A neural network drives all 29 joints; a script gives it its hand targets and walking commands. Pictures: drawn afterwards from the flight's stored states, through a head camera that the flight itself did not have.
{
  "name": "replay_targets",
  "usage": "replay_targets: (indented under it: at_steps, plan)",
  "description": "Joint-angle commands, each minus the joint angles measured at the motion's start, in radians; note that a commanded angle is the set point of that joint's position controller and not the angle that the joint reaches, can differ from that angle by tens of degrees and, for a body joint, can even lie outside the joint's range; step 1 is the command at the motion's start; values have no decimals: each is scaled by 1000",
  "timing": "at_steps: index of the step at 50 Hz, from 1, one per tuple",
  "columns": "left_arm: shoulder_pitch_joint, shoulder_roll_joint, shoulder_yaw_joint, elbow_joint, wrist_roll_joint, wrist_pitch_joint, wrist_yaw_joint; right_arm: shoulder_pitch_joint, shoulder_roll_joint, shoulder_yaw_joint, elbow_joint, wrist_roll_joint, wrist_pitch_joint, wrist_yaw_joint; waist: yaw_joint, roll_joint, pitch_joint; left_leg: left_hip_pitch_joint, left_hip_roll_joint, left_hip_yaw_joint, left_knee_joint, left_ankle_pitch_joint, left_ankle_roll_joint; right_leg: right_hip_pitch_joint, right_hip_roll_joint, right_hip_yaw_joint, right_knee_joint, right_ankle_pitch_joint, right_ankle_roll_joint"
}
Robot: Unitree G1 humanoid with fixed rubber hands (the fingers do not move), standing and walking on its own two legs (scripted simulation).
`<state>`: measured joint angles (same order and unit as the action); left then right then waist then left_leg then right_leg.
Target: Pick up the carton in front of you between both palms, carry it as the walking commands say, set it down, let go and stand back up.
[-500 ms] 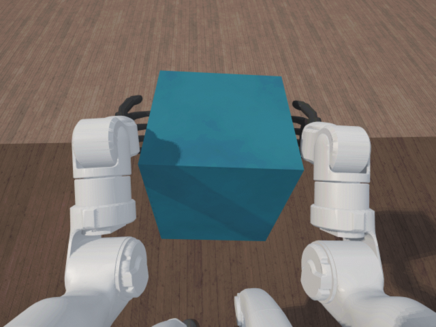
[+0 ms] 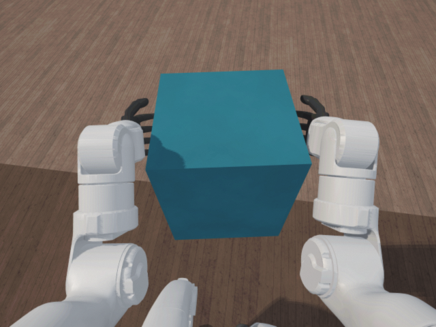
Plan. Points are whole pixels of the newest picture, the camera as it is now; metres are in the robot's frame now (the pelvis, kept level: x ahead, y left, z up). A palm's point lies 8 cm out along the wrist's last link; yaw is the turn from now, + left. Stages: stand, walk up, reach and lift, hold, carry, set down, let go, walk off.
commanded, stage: carry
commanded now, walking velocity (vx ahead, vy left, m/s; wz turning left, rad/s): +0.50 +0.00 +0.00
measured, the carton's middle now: (224, 161) +0.38 +0.02 +0.06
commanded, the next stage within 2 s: none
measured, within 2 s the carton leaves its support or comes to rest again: neither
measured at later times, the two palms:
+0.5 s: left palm (172, 7) +0.70 +0.16 +0.19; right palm (311, 19) +0.67 -0.14 +0.19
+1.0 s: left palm out of the picture +0.97 +0.16 +0.23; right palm out of the picture +0.99 -0.14 +0.23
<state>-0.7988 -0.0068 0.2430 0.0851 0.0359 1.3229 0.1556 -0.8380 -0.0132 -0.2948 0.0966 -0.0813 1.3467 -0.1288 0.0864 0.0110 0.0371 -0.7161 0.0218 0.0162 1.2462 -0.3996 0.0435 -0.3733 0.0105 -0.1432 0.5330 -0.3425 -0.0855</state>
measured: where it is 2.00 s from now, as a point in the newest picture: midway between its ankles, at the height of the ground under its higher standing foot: (231, 122)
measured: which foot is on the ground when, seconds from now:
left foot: up 0.00-0.18, down 0.20-0.66, up 0.68-1.00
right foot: down 0.00-0.24, up 0.26-0.62, down 0.64-1.00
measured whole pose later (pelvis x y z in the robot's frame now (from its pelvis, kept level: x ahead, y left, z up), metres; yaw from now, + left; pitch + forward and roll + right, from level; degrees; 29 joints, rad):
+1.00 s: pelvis +0.60 +0.00 +0.06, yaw -1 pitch +5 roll +0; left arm -0.84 -0.02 0.27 0.04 0.05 1.34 0.16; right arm -0.87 -0.02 -0.30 0.05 -0.07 1.36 -0.14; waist 0.06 0.01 -0.02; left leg -0.74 0.06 0.06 0.82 -0.27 0.03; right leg -0.24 -0.01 -0.12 0.50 -0.45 -0.03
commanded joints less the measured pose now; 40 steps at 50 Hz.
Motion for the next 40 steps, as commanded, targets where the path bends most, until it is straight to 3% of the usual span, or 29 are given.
replay_targets:
  at_steps: [1,4,7,8,9,10,11,12,13,14,15,16,18,23,26,29,30,31,32,33,34,35,36,37,39,40]
  plan:
    - [-947,-1124,-626,-248,-522,-30,-254,-769,1034,591,-149,386,-46,172,-17,-111,-591,-157,43,1,-110,12,-16,547,-284,360,-152,254,-173]
    - [-886,-1069,-626,-226,-491,-12,-250,-751,996,610,-156,381,-31,167,-8,-134,-557,-76,41,37,-322,116,-19,512,-248,259,-147,358,-143]
    - [-827,-1030,-618,-150,-451,3,-255,-719,982,624,-94,381,-15,181,-6,-155,-517,50,-16,128,-512,147,-3,492,-219,176,-113,501,-104]
    - [-814,-1021,-612,-120,-439,5,-258,-712,985,624,-64,383,-12,189,-19,-165,-511,125,-48,163,-575,135,6,475,-210,143,-79,577,-85]
    - [-800,-1017,-603,-89,-431,7,-261,-710,991,619,-32,386,-10,197,-53,-166,-530,262,-92,208,-651,144,20,439,-196,91,13,722,-56]
    - [-792,-1019,-595,-59,-425,9,-263,-690,998,609,11,387,-11,205,-110,-138,-596,507,-111,233,-714,202,39,356,-168,28,170,793,-11]
    - [-796,-1015,-585,-39,-413,9,-266,-675,1006,597,37,395,-15,213,-166,-63,-681,794,24,50,-708,125,70,161,-160,37,362,530,35]
    - [-801,-1036,-571,-18,-413,12,-270,-678,992,590,59,388,-26,219,-175,238,-784,1039,305,-507,-782,58,229,-166,-22,55,635,167,92]
    - [-835,-1034,-567,-12,-406,9,-270,-689,1032,586,68,406,-30,226,-188,296,-705,1081,321,-689,-872,269,275,-378,69,126,801,-187,85]
    - [-840,-1058,-562,0,-401,2,-266,-734,1048,595,16,432,-34,232,-174,191,-649,1064,325,-583,-798,413,274,-478,20,181,919,-184,53]
    - [-838,-1056,-547,-6,-393,-4,-259,-796,1089,618,-30,469,-39,237,-178,69,-621,1002,305,-484,-759,511,251,-496,-8,179,932,-157,46]
    - [-832,-1063,-540,-17,-387,-7,-250,-854,1117,636,-86,504,-46,240,-164,22,-596,942,285,-405,-765,500,214,-494,-38,184,880,-117,41]
    - [-835,-1064,-531,-60,-378,-9,-229,-936,1148,656,-179,550,-51,241,-139,55,-603,876,251,-320,-803,371,170,-450,-56,171,789,-82,44]
    - [-835,-1021,-543,-143,-356,-1,-184,-919,1099,652,-253,564,-31,231,-148,100,-581,863,243,-227,-863,300,205,-504,-86,121,596,-38,70]
    - [-786,-992,-557,-112,-335,10,-184,-836,1062,650,-190,532,-17,231,-148,125,-549,808,213,-114,-870,413,170,-379,-76,80,358,70,66]
    - [-752,-993,-564,-35,-339,16,-207,-775,1044,637,-90,490,-11,237,-132,143,-515,770,183,-21,-819,570,118,-201,3,-32,154,84,43]
    - [-747,-1003,-562,-1,-345,14,-217,-762,1045,631,-54,476,-13,238,-107,143,-525,744,172,16,-740,702,94,-83,44,-78,83,103,28]
    - [-738,-1017,-555,38,-350,10,-227,-745,1052,626,-17,466,-14,240,-64,105,-576,676,143,86,-581,802,55,139,72,-113,-4,139,9]
    - [-714,-1031,-544,71,-357,2,-237,-757,1051,621,2,459,-18,243,-18,43,-667,507,122,95,-406,605,13,424,-28,19,3,88,-14]
    - [-723,-1011,-530,79,-352,-10,-242,-757,1079,607,23,454,-19,248,-14,-238,-765,183,14,78,-132,241,-41,682,-321,565,-60,-27,-146]
    - [-737,-1038,-531,80,-366,-19,-247,-805,1069,601,18,450,-24,250,16,-338,-704,-32,-95,11,48,-130,-44,721,-363,811,-177,124,-216]
    - [-791,-1057,-544,27,-393,-23,-252,-824,1099,607,18,452,-32,246,-1,-235,-642,-131,-40,-52,179,-118,-15,697,-361,721,-116,231,-218]
    - [-847,-1095,-561,-26,-427,-29,-256,-821,1096,594,0,450,-37,238,10,-115,-622,-154,-16,-51,211,-86,-5,641,-341,622,-67,332,-205]
    - [-903,-1114,-579,-87,-455,-34,-257,-811,1104,587,-16,444,-40,230,-2,-62,-602,-150,13,-59,165,-44,-1,578,-317,533,-63,350,-170]
    - [-974,-1138,-601,-176,-499,-36,-256,-815,1095,576,-64,435,-41,208,-29,-95,-612,-109,29,-49,81,-3,1,523,-282,441,-93,257,-126]
    - [-981,-1138,-605,-206,-509,-35,-254,-814,1087,580,-89,433,-41,198,-32,-109,-615,-108,26,-35,64,-2,0,511,-281,427,-102,247,-130]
